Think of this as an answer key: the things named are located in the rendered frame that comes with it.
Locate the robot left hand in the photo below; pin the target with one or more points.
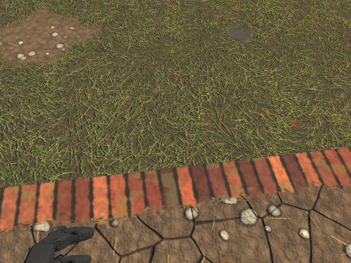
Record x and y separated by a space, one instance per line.
44 251

